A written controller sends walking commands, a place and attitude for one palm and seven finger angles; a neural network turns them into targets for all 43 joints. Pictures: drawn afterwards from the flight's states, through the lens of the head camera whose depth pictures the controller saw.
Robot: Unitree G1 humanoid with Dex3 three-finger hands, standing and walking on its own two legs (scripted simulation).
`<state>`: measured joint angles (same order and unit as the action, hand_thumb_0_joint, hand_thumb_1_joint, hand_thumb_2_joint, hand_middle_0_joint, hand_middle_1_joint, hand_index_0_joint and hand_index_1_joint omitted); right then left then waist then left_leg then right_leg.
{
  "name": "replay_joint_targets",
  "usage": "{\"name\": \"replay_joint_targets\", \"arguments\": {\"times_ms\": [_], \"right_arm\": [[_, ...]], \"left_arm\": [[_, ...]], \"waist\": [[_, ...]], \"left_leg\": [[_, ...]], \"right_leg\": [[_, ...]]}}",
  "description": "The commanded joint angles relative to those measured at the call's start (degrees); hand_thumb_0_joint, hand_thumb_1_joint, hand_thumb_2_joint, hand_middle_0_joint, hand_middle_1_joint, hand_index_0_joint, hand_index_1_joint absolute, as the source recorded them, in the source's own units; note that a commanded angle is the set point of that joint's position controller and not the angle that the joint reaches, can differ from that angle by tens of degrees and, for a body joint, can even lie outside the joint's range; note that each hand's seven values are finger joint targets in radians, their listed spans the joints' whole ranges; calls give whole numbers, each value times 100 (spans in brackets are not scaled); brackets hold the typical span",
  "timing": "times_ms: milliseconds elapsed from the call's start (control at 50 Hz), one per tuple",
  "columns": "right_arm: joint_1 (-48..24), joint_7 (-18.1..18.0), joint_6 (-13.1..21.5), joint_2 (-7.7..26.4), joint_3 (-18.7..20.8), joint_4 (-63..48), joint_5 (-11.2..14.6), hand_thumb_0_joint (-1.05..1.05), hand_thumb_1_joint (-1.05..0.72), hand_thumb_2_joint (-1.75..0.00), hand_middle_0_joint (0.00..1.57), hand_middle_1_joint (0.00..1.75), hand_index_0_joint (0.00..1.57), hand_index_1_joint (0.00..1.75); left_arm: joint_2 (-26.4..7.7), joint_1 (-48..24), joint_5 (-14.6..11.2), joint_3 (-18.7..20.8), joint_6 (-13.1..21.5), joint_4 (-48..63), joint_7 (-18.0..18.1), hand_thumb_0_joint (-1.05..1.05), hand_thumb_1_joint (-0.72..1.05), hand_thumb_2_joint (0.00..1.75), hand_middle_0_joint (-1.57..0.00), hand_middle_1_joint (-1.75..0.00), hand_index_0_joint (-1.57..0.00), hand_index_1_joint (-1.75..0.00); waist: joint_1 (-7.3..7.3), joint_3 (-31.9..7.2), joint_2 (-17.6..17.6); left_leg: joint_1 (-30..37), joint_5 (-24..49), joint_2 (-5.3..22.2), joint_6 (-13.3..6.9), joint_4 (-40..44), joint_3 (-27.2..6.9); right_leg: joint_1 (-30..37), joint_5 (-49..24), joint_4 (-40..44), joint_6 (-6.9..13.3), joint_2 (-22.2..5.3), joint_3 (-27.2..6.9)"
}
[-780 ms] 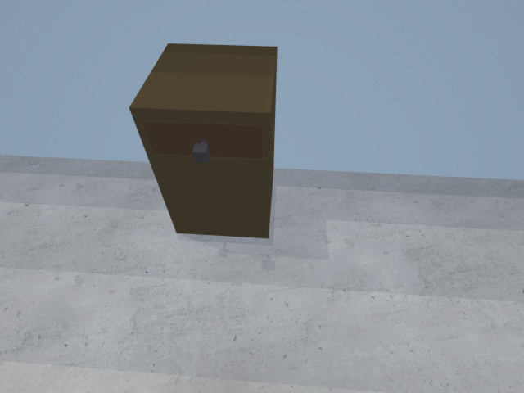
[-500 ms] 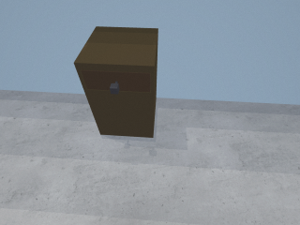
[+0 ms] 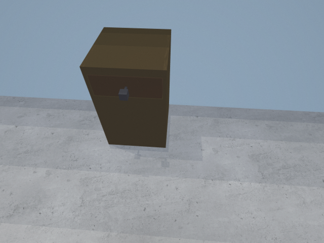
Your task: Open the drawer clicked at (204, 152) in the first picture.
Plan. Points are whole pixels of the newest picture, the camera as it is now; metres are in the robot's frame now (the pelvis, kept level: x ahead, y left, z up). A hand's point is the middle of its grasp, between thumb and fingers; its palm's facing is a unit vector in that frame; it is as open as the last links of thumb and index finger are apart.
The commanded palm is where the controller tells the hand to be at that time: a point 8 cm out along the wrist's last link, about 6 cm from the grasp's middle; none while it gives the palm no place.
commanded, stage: look at it before walking up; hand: left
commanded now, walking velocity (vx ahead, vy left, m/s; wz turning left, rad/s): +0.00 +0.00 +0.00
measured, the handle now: (124, 92) +0.84 +0.25 -0.21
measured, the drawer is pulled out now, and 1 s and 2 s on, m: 0.00 0.00 0.00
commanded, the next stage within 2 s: take the last steps up to it in 0.06 s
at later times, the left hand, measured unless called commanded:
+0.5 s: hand out of the picture -0.01 +0.17 -0.19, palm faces +0.10 -0.98 -0.15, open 7.3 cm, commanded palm none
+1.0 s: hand (113, 221) +0.21 +0.17 -0.18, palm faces +0.08 -0.98 -0.19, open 7.2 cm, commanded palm none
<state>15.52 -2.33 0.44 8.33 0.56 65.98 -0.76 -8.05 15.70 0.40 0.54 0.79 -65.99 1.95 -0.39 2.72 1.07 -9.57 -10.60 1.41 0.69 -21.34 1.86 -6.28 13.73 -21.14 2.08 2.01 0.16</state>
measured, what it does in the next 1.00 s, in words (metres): walks ahead: right foot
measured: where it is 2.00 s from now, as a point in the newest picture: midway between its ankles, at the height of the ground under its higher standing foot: (171, 235)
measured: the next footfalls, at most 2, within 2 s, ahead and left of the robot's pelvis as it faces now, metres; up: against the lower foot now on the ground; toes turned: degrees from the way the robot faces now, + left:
right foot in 0.78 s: +0.22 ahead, -0.11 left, +0.00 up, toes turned -4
left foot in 1.06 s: +0.30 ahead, +0.15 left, +0.00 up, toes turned +6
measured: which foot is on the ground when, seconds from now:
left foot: down 0.00-0.78, up 0.80-1.00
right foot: down 0.00-0.48, up 0.50-0.76, down 0.78-1.00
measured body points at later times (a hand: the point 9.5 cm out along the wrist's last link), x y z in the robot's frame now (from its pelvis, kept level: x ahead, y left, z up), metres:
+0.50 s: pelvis +0.05 +0.02 -0.02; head +0.05 +0.03 +0.43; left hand -0.01 +0.23 -0.18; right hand +0.00 -0.20 -0.17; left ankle +0.01 +0.13 -0.75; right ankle -0.02 -0.09 -0.74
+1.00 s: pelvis +0.19 -0.01 -0.01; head +0.22 +0.00 +0.44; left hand +0.21 +0.22 -0.17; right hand +0.21 -0.24 -0.16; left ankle +0.21 +0.14 -0.72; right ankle +0.18 -0.11 -0.75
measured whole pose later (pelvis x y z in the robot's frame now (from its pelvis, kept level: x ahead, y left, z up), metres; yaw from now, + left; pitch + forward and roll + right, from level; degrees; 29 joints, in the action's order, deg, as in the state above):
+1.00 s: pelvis +0.19 -0.01 -0.01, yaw +1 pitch +0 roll +1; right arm 15.9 -0.1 1.8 8.3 3.1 60.3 -1.3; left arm -8.6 15.5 1.6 4.3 2.1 -60.6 0.9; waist -0.9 2.8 -1.3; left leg -22.9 -19.1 4.9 -1.0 -43.3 4.1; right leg -12.9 16.6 -29.0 2.1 -1.3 5.4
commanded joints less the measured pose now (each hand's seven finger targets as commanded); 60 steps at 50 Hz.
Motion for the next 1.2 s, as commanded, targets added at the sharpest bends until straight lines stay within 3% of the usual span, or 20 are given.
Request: {"name": "replay_joint_targets", "arguments": {"times_ms": [0,160,300,420,480,500,540,700,720,740,760,780,800,880,980,1000,1040,1060,1120,1180], "right_arm": [[425,-30,38,538,119,-99,6,0,-90,-90,20,30,20,30],[426,-27,42,520,111,-86,3,0,-90,-90,20,30,20,30],[549,107,-68,273,165,-169,-85,0,-90,-90,20,30,20,30],[1067,117,110,187,191,-138,-70,0,-90,-90,20,30,20,30],[2606,-15,235,650,313,311,-158,0,-90,-90,20,30,20,30],[2736,-54,247,594,251,314,-136,0,-90,-90,20,30,20,30],[2301,-49,329,471,208,163,-134,0,-90,-90,20,30,20,30],[1400,-5,321,598,232,18,-56,0,-90,-90,20,30,20,30],[1346,8,314,518,235,-18,-14,0,-90,-90,20,30,20,30],[1292,68,323,243,202,-183,51,0,-90,-90,20,30,20,30],[1120,106,274,161,218,-410,54,0,-90,-90,20,30,20,30],[876,144,219,318,287,-462,-23,0,-90,-90,20,30,20,30],[706,185,214,187,295,-515,-34,0,-90,-90,20,30,20,30],[816,247,60,-106,256,-508,-49,0,-90,-90,20,30,20,30],[1036,259,203,-94,211,-433,-71,0,-90,-90,20,30,20,30],[1207,224,249,97,249,-407,-58,0,-90,-90,20,30,20,30],[1856,116,280,1008,452,-389,-161,0,-90,-90,20,30,20,30],[1977,66,235,1061,479,-396,-160,0,-90,-90,20,30,20,30],[1255,51,327,761,321,-590,-159,0,-90,-90,20,30,20,30],[429,-12,293,773,289,-753,-133,0,-90,-90,20,30,20,30]], "left_arm": [[-643,424,9,118,77,128,43,0,90,90,-20,-30,-20,-30],[-657,412,3,121,82,127,39,0,90,90,-20,-30,-20,-30],[-704,731,69,277,-21,153,-22,0,90,90,-20,-30,-20,-30],[-593,627,84,377,65,364,-70,0,90,90,-20,-30,-20,-30],[-276,-27,86,295,150,740,-130,0,90,90,-20,-30,-20,-30],[-363,-347,98,308,184,852,-121,0,90,90,-20,-30,-20,-30],[-261,-408,78,327,210,919,-169,0,90,90,-20,-30,-20,-30],[-312,348,60,404,107,803,-331,0,90,90,-20,-30,-20,-30],[-566,926,74,490,137,636,-300,0,90,90,-20,-30,-20,-30],[-1045,1658,109,610,193,450,-224,0,90,90,-20,-30,-20,-30],[-1425,1863,58,667,183,418,-157,0,90,90,-20,-30,-20,-30],[-1268,1461,18,628,159,537,-103,0,90,90,-20,-30,-20,-30],[-1071,970,18,610,146,672,-42,0,90,90,-20,-30,-20,-30],[-662,69,148,474,269,911,-31,0,90,90,-20,-30,-20,-30],[-745,181,61,518,245,771,-170,0,90,90,-20,-30,-20,-30],[-650,236,60,476,215,762,-200,0,90,90,-20,-30,-20,-30],[-293,52,57,401,209,1019,-255,0,90,90,-20,-30,-20,-30],[-368,-316,85,383,244,1149,-251,0,90,90,-20,-30,-20,-30],[-282,-500,76,352,295,1138,-272,0,90,90,-20,-30,-20,-30],[-136,191,70,323,240,863,-303,0,90,90,-20,-30,-20,-30]], "waist": [[-1,106,-82],[-1,111,-115],[107,672,-635],[-143,849,-164],[-659,642,1759],[-671,700,1359],[-409,632,314],[336,123,422],[615,-33,-151],[912,-312,-1409],[849,-377,-2081],[692,93,-1243],[484,391,-684],[-108,352,-856],[-206,130,-156],[-255,28,208],[-559,-75,1967],[-683,30,1318],[-348,95,1067],[87,-313,704]], "left_leg": [[285,681,448,-206,225,-465],[279,710,439,-202,225,-448],[-763,-1251,-48,-192,-789,86],[-193,-814,121,-278,-593,147],[1576,205,1806,-1356,665,-2482],[1604,1115,2035,-1610,602,-2594],[1089,1734,1956,-1596,554,-2105],[-716,392,876,-834,-98,-299],[-1266,173,574,-680,-1021,-81],[-2241,-989,-85,-397,-2639,427],[-2750,-2603,-221,-356,-4452,296],[-3016,-2260,99,-352,-5078,-174],[-3038,-1902,332,-347,-5019,-263],[-1494,-1416,623,-225,-3314,-245],[251,-80,14,-20,-822,664],[659,-300,100,-50,-542,452],[1231,-927,1946,-1071,621,-2086],[1198,-664,2315,-1554,786,-2585],[699,1909,1891,-1368,261,-1496],[68,2596,1161,-768,-444,-217]], "right_leg": [[-533,-657,470,87,-649,-518],[-511,-745,470,84,-673,-506],[-788,2531,905,459,-1008,-1137],[-1299,1570,93,653,-976,-820],[-3367,1723,-3290,182,35,520],[-3681,1829,-4038,221,-271,175],[-3497,1472,-4194,175,-591,16],[-194,-113,-1447,98,-118,878],[768,95,-1100,207,-290,490],[1568,1062,-262,667,-1542,-1452],[1340,1732,887,1128,-2687,-3197],[782,2256,1089,1258,-2632,-3186],[157,2471,1107,1293,-2594,-2916],[-1530,601,1022,982,-2040,-1080],[-1792,776,249,638,-1239,-231],[-1987,847,-273,525,-1019,-113],[-3146,1733,-2650,32,-146,798],[-3471,2090,-3689,55,-239,427],[-3220,1635,-3706,21,-679,90],[-1261,655,-1613,-88,-401,543]]}}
